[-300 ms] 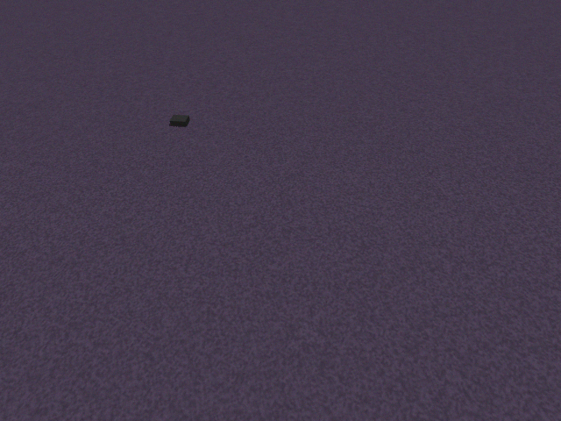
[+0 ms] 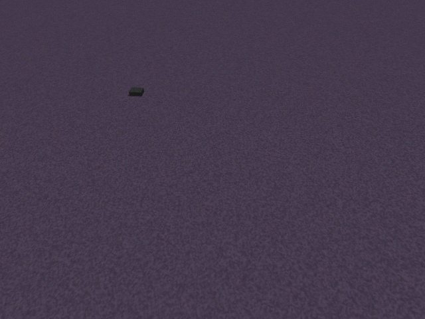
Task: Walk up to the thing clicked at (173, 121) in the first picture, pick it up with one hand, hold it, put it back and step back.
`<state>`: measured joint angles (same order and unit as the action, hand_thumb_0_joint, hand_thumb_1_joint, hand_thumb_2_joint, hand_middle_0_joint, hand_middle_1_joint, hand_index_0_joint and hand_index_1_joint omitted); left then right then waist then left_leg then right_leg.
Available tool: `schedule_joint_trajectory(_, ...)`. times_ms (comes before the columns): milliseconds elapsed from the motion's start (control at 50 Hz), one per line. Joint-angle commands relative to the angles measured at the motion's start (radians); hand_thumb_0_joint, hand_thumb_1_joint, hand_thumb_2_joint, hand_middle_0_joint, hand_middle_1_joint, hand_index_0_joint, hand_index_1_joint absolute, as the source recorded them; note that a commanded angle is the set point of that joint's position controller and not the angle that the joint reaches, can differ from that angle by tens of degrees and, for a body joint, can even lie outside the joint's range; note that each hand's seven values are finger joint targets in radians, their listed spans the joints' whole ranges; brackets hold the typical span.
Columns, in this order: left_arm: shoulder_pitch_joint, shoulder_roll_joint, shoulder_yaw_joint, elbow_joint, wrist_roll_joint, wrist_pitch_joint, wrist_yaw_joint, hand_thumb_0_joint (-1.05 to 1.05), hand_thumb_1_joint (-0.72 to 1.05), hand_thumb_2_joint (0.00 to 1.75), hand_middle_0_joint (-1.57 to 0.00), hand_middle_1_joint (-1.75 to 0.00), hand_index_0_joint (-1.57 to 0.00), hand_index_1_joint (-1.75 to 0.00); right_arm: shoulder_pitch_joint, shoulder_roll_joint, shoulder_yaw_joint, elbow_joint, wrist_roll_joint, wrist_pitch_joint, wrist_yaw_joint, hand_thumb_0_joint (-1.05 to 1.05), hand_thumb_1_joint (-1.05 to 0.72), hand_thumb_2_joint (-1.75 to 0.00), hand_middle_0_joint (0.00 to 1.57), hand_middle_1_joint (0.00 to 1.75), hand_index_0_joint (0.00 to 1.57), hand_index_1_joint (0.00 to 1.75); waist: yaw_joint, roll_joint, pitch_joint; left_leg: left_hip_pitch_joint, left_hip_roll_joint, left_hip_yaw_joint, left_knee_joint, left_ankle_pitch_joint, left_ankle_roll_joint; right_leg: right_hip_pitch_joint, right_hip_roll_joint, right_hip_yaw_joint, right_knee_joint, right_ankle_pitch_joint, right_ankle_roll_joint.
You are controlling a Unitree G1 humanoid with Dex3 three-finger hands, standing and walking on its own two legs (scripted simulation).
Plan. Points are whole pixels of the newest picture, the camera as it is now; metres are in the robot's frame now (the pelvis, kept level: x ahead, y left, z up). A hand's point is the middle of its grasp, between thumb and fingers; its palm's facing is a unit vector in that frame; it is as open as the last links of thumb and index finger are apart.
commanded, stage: stand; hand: left
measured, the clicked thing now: (136, 91) +1.94 +0.66 -0.77
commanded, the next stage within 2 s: walk up in 0.82 s
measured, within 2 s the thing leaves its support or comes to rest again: neither
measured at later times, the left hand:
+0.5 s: hand out of the picture +0.07 +0.25 -0.16, palm faces -0.02 -0.94 -0.34, open 7.3 cm
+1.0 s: hand out of the picture +0.06 +0.30 -0.15, palm faces +0.02 -0.92 -0.38, open 7.3 cm
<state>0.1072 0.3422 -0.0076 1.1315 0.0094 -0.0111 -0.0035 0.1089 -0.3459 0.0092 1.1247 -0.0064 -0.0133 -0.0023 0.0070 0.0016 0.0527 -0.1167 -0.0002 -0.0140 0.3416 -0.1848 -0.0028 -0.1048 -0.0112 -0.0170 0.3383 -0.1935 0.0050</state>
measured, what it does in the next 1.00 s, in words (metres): lifts its left foot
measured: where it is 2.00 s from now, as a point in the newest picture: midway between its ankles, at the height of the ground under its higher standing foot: (187, 259)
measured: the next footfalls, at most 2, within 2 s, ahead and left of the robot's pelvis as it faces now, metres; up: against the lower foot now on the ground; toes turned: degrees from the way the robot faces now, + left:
left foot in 1.16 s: +0.19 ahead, +0.24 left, +0.00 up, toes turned +5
right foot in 1.58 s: +0.46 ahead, -0.02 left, +0.00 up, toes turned -8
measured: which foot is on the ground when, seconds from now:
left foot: down 0.00-0.88, up 0.90-1.00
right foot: down 0.00-1.00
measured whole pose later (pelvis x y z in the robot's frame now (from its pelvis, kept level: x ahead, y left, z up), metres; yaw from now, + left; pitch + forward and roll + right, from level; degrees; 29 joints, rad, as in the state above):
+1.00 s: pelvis +0.03 +0.02 +0.00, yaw +1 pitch -1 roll -1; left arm 0.24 0.39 0.05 1.04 0.03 -0.08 -0.03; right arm 0.15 -0.43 -0.09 1.03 -0.05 0.00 0.09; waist 0.03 0.04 0.02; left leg -0.40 0.05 -0.02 0.82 -0.37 0.01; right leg -0.10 -0.02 -0.02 0.36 -0.26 -0.02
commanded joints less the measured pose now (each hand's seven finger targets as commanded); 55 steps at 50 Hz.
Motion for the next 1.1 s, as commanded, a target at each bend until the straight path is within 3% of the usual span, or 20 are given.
schedule_joint_trajectory(0,-0.039,0.213,0.044,-0.06,0.0,-0.021,0.012,0.0,0.9,0.9,-0.2,-0.3,-0.2,-0.3,-0.043,-0.209,-0.038,-0.063,-0.001,-0.024,-0.011,0.0,-0.9,-0.9,0.2,0.3,0.2,0.3,-0.002,0.002,-0.081,0.009,0.122,-0.095,-0.049,0.158,0.033,0.014,-0.125,0.098,-0.053,0.148,-0.034)
schedule_joint_trajectory(500,-0.03,0.21,0.046,-0.057,-0.002,-0.018,0.01,0.0,0.9,0.9,-0.2,-0.3,-0.2,-0.3,-0.034,-0.21,-0.036,-0.057,-0.001,-0.023,-0.01,0.0,-0.9,-0.9,0.2,0.3,0.2,0.3,-0.001,0.007,-0.064,-0.006,0.118,-0.1,-0.069,0.129,0.027,0.018,-0.125,0.094,-0.069,0.106,-0.031)
schedule_joint_trajectory(780,-0.024,0.215,0.046,-0.056,0.002,-0.02,0.013,0.0,0.9,0.9,-0.2,-0.3,-0.2,-0.3,-0.034,-0.216,-0.038,-0.062,0.0,-0.021,-0.011,0.0,-0.9,-0.9,0.2,0.3,0.2,0.3,-0.001,-0.01,-0.074,0.019,0.123,-0.104,-0.06,0.164,0.032,0.016,-0.126,0.088,-0.066,0.124,-0.029)
schedule_joint_trajectory(800,0.074,0.374,0.117,-0.095,0.006,-0.044,-0.011,0.0,0.9,0.9,-0.2,-0.3,-0.2,-0.3,-0.014,-0.341,-0.129,-0.145,-0.036,-0.031,0.032,0.0,-0.9,-0.9,0.2,0.3,0.2,0.3,0.019,0.025,-0.163,-0.052,0.094,-0.114,0.07,-0.42,0.106,0.038,-0.117,0.123,0.019,-0.387,-0.084)
schedule_joint_trajectory(820,0.098,0.374,0.122,-0.087,0.014,-0.051,-0.018,0.0,0.9,0.9,-0.2,-0.3,-0.2,-0.3,-0.076,-0.329,-0.131,-0.158,-0.046,-0.026,0.05,0.0,-0.9,-0.9,0.2,0.3,0.2,0.3,0.048,0.028,-0.073,-0.243,0.087,-0.108,0.118,-0.523,0.106,0.007,-0.174,0.214,0.0,-0.549,-0.12)
schedule_joint_trajectory(840,0.138,0.384,0.135,-0.087,0.014,-0.061,-0.018,0.0,0.9,0.9,-0.2,-0.3,-0.2,-0.3,-0.144,-0.283,-0.125,-0.203,-0.047,-0.024,0.063,0.0,-0.9,-0.9,0.2,0.3,0.2,0.3,0.079,-0.047,0.003,-0.456,0.053,-0.061,0.255,-0.448,0.084,0.081,-0.251,0.35,-0.081,-0.662,-0.167)
schedule_joint_trajectory(860,0.169,0.403,0.145,-0.094,0.016,-0.072,-0.012,0.0,0.9,0.9,-0.2,-0.3,-0.2,-0.3,-0.206,-0.238,-0.118,-0.24,-0.056,-0.023,0.074,0.0,-0.9,-0.9,0.2,0.3,0.2,0.3,0.113,-0.151,0.062,-0.64,0.037,-0.005,0.474,-0.284,0.052,0.157,-0.384,0.513,-0.212,-0.675,-0.23)
schedule_joint_trajectory(880,0.173,0.401,0.143,-0.113,0.019,-0.088,-0.008,0.0,0.9,0.9,-0.2,-0.3,-0.2,-0.3,-0.215,-0.229,-0.118,-0.249,-0.059,-0.029,0.078,0.0,-0.9,-0.9,0.2,0.3,0.2,0.3,0.109,-0.11,0.063,-0.698,0.087,-0.061,0.518,-0.227,0.028,0.186,-0.446,0.581,-0.25,-0.578,-0.275)
schedule_joint_trajectory(900,0.12,0.386,0.141,-0.14,0.016,-0.093,-0.004,0.0,0.9,0.9,-0.2,-0.3,-0.2,-0.3,-0.165,-0.268,-0.131,-0.241,-0.052,-0.033,0.085,0.0,-0.9,-0.9,0.2,0.3,0.2,0.3,0.066,-0.058,0.04,-0.676,0.126,-0.105,0.564,-0.196,0.016,0.183,-0.428,0.535,-0.231,-0.501,-0.27)
schedule_joint_trajectory(920,0.102,0.386,0.142,-0.159,0.014,-0.096,-0.002,0.0,0.9,0.9,-0.2,-0.3,-0.2,-0.3,-0.107,-0.277,-0.136,-0.234,-0.047,-0.035,0.093,0.0,-0.9,-0.9,0.2,0.3,0.2,0.3,0.039,-0.053,-0.014,-0.617,0.131,-0.106,0.545,-0.184,0.007,0.194,-0.367,0.445,-0.22,-0.48,-0.24)
schedule_joint_trajectory(960,0.069,0.392,0.142,-0.183,0.019,-0.097,-0.007,0.0,0.9,0.9,-0.2,-0.3,-0.2,-0.3,-0.079,-0.28,-0.148,-0.23,-0.043,-0.027,0.115,0.0,-0.9,-0.9,0.2,0.3,0.2,0.3,0.019,-0.126,-0.021,-0.497,0.123,-0.055,0.477,-0.194,-0.004,0.096,-0.301,0.307,-0.221,-0.483,-0.2)
schedule_joint_trajectory(980,0.044,0.408,0.145,-0.203,0.023,-0.096,-0.011,0.0,0.9,0.9,-0.2,-0.3,-0.2,-0.3,-0.077,-0.271,-0.147,-0.242,-0.039,-0.022,0.124,0.0,-0.9,-0.9,0.2,0.3,0.2,0.3,0.008,-0.178,0.0,-0.438,0.132,-0.051,0.42,-0.195,-0.002,0.027,-0.296,0.278,-0.219,-0.458,-0.199)
schedule_joint_trajectory(1020,0.049,0.414,0.142,-0.213,0.019,-0.093,-0.019,0.0,0.9,0.9,-0.2,-0.3,-0.2,-0.3,-0.105,-0.27,-0.156,-0.254,-0.042,-0.017,0.134,0.0,-0.9,-0.9,0.2,0.3,0.2,0.3,0.009,-0.175,0.055,-0.346,0.12,0.002,0.352,-0.153,-0.009,-0.111,-0.258,0.192,-0.213,-0.421,-0.182)
schedule_joint_trajectory(1060,0.014,0.422,0.138,-0.223,0.019,-0.09,-0.026,0.0,0.9,0.9,-0.2,-0.3,-0.2,-0.3,-0.03,-0.268,-0.164,-0.237,-0.033,-0.017,0.135,0.0,-0.9,-0.9,0.2,0.3,0.2,0.3,-0.032,-0.149,0.044,-0.155,0.098,0.055,0.291,-0.079,-0.007,-0.249,-0.235,0.134,-0.16,-0.398,-0.17)
schedule_joint_trajectory(1080,-0.001,0.417,0.135,-0.22,0.02,-0.085,-0.028,0.0,0.9,0.9,-0.2,-0.3,-0.2,-0.3,0.038,-0.267,-0.173,-0.213,-0.03,-0.02,0.133,0.0,-0.9,-0.9,0.2,0.3,0.2,0.3,-0.068,-0.129,0.029,-0.034,0.075,0.094,0.258,-0.036,-0.008,-0.332,-0.215,0.098,-0.098,-0.436,-0.163)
